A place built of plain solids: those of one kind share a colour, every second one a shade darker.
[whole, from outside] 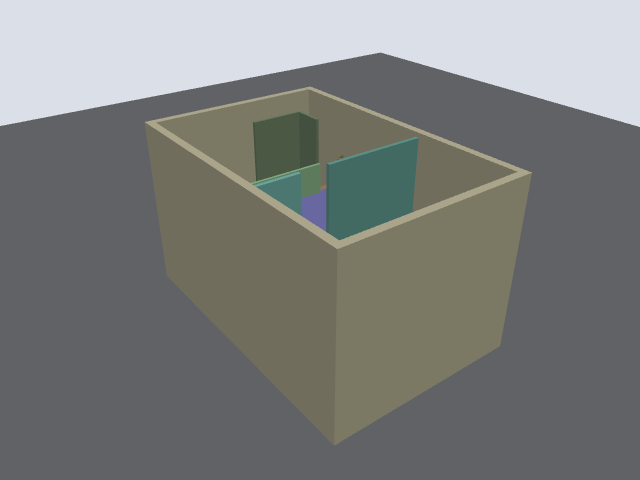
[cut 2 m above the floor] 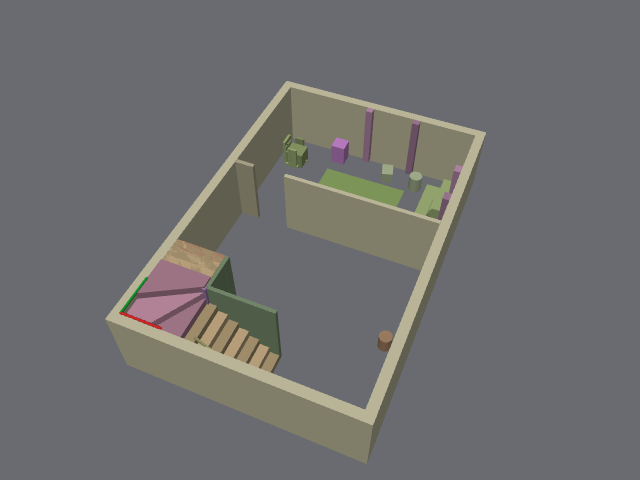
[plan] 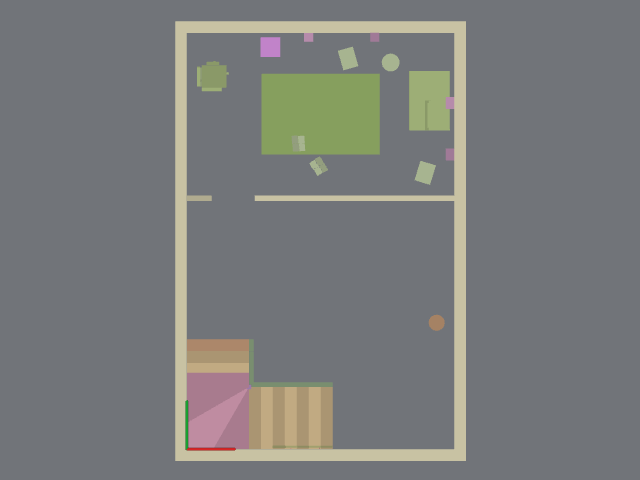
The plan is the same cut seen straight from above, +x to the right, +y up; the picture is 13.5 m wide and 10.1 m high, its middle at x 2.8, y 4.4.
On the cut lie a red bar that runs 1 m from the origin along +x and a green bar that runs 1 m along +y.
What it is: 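A home built round its stair; the hall at the stair's foot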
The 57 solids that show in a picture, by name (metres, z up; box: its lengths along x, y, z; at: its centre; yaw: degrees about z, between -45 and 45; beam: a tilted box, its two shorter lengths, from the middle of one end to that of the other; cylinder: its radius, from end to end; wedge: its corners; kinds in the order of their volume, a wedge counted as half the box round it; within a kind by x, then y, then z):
{
 "wall_1": {"box": [0.25, 9.26, 5.53], "at": [-0.12, 4.38, 2.71]},
 "wall_2": {"box": [0.53, 0.12, 2.92], "at": [0.26, 5.28, 1.41]},
 "wall_3": {"box": [6.12, 0.25, 5.53], "at": [2.81, -0.12, 2.71]},
 "wall_4": {"box": [6.12, 0.25, 5.53], "at": [2.81, 8.88, 2.71]},
 "wall_5": {"box": [4.2, 0.12, 2.92], "at": [3.53, 5.28, 1.41]},
 "wall_6": {"box": [0.25, 9.26, 5.53], "at": [5.75, 4.38, 2.71]},
 "step_1": {"box": [1.31, 0.99, 2.3], "at": [0.65, 1.8, 1.1]},
 "step_2": {"box": [1.31, 0.74, 2.51], "at": [0.65, 1.93, 1.2]},
 "step_3": {"box": [1.31, 0.49, 2.71], "at": [0.65, 2.06, 1.31]},
 "step_4": {"box": [0.55, 1.31, 1.48], "at": [1.28, 0.65, 0.69]},
 "step_5": {"box": [0.8, 1.31, 1.28], "at": [1.41, 0.65, 0.59]},
 "step_6": {"box": [1.05, 1.31, 1.07], "at": [1.53, 0.65, 0.49]},
 "step_7": {"box": [1.31, 1.31, 0.87], "at": [1.66, 0.65, 0.38]},
 "step_8": {"box": [1.56, 1.31, 0.66], "at": [1.79, 0.65, 0.28]},
 "step_9": {"box": [1.81, 1.31, 0.46], "at": [1.91, 0.65, 0.18]},
 "step_10": {"box": [2.06, 1.31, 0.25], "at": [2.04, 0.65, 0.08]},
 "winder_1": {"wedge": [[0.0, 0.0, -0.05], [0.0, 0.0, 1.84], [0.0, 0.55, -0.05], [0.0, 0.55, 1.84], [0.0, 1.61, -0.05], [0.0, 1.61, 1.84], [0.55, 0.0, -0.05], [0.55, 0.0, 1.84], [1.31, 1.31, -0.05], [1.31, 1.31, 1.84], [1.31, 1.61, -0.05], [1.31, 1.61, 1.84]]},
 "winder_2": {"wedge": [[0.0, 0.0, -0.05], [0.0, 0.0, 1.64], [0.0, 1.61, -0.05], [0.0, 1.61, 1.64], [1.31, 0.0, -0.05], [1.31, 0.0, 1.64], [1.31, 1.61, -0.05], [1.31, 1.61, 1.64]]},
 "winder_3": {"wedge": [[0.0, 0.55, -0.05], [0.0, 0.55, 2.05], [0.0, 1.61, -0.05], [0.0, 1.61, 2.05], [1.31, 1.31, -0.05], [1.31, 1.31, 2.05], [1.31, 1.61, -0.05], [1.31, 1.61, 2.05]]},
 "upper_floor_1": {"box": [5.87, 2.92, 0.18], "at": [2.81, 3.77, 2.78]},
 "stair_wall_1": {"box": [0.1, 0.7, 5.38], "at": [1.36, 1.71, 2.64]},
 "stair_wall_2": {"box": [0.1, 0.25, 5.38], "at": [1.36, 2.19, 2.64]},
 "stair_wall_3": {"box": [1.71, 0.1, 5.38], "at": [2.21, 1.36, 2.64]},
 "upper_partition_1": {"box": [3.23, 0.12, 2.51], "at": [1.62, 5.28, 4.07]},
 "upper_partition_2": {"box": [1.49, 0.12, 2.51], "at": [4.88, 5.28, 4.07]},
 "slotfit_living_seat_1": {"box": [0.07, 0.4, 0.86], "at": [0.25, 7.83, 0.38]},
 "slotfit_living_seat_2": {"box": [0.07, 0.07, 0.75], "at": [0.45, 7.57, 0.32]},
 "slotfit_living_seat_3": {"box": [0.28, 0.07, 0.75], "at": [0.55, 8.12, 0.32]},
 "slotfit_living_seat_4": {"box": [0.53, 0.47, 0.54], "at": [0.57, 7.84, 0.22]},
 "slotfit_living_seat_5": {"box": [0.2, 0.07, 0.75], "at": [0.58, 7.57, 0.32]},
 "slotfit_living_seat_6": {"box": [0.036, 1.25, 0.48], "at": [4.69, 7.33, 0.19]},
 "slotfit_living_seat_7": {"box": [0.5, 1.25, 0.53], "at": [4.93, 7.33, 0.22]},
 "slotfit_living_seat_8": {"box": [0.15, 0.53, 0.74], "at": [5.13, 7.02, 0.32]},
 "slotfit_living_seat_9": {"box": [0.15, 0.62, 0.85], "at": [5.16, 7.02, 0.37]},
 "slotfit_living_seat_10": {"box": [0.4, 1.25, 0.92], "at": [5.33, 7.33, 0.41]},
 "head_1": {"box": [1.31, 0.25, 2.92], "at": [0.65, 2.19, 1.41]},
 "well_guard_1": {"box": [4.31, 0.1, 1.05], "at": [3.47, 2.36, 3.34]},
 "curtains_1": {"box": [0.2, 0.19, 2.18], "at": [2.56, 8.67, 1.15]},
 "curtains_2": {"box": [0.2, 0.19, 2.18], "at": [3.95, 8.67, 1.15]},
 "curtains_3": {"box": [0.18, 0.26, 2.09], "at": [5.53, 6.2, 1.11]},
 "curtains_4": {"box": [0.18, 0.26, 2.09], "at": [5.53, 7.28, 1.11]},
 "laid_rug_rug_living_1": {"box": [2.49, 1.7, 0.05], "at": [2.81, 7.05, -0.02]},
 "clutter_living_1": {"box": [0.13, 0.17, 0.11], "at": [2.27, 6.51, 0.01], "yaw": 3.4},
 "clutter_living_2": {"box": [0.14, 0.16, 0.11], "at": [2.29, 6.34, 0.01], "yaw": 3.4},
 "clutter_living_3": {"box": [0.14, 0.16, 0.11], "at": [2.41, 6.51, 0.01], "yaw": 3.4},
 "clutter_living_4": {"box": [0.12, 0.16, 0.11], "at": [2.42, 6.35, 0.01], "yaw": 3.4},
 "clutter_living_5": {"box": [0.14, 0.16, 0.12], "at": [2.67, 5.98, 0.01], "yaw": 30.9},
 "clutter_living_6": {"box": [0.14, 0.16, 0.12], "at": [2.76, 5.85, 0.01], "yaw": 30.9},
 "clutter_living_7": {"box": [0.14, 0.17, 0.12], "at": [2.78, 6.06, 0.01], "yaw": 30.9},
 "clutter_living_8": {"box": [0.13, 0.17, 0.12], "at": [2.88, 5.91, 0.01], "yaw": 30.9},
 "clutter_living_9": {"box": [0.33, 0.43, 0.41], "at": [3.39, 8.22, 0.16], "yaw": 16.1},
 "clutter_living_10": {"cylinder": 0.19, "from": [4.29, 8.14, -0.05], "to": [4.29, 8.14, 0.5]},
 "clutter_living_11": {"box": [0.34, 0.43, 0.42], "at": [5.01, 5.81, 0.16], "yaw": -16.9},
 "slotfit_living_storage_1": {"box": [0.42, 0.42, 0.69], "at": [1.75, 8.46, 0.3]},
 "slotfit_hallpiece_corner_1": {"cylinder": 0.17, "from": [5.25, 2.66, -0.05], "to": [5.25, 2.66, 0.43]},
 "newel_1": {"box": [0.1, 0.1, 3.2], "at": [1.31, 1.31, 1.55]},
 "rail_1": {"beam": [0.05, 0.044], "from": [2.07, 0.05, 1.92], "to": [1.81, 0.05, 2.13]}
}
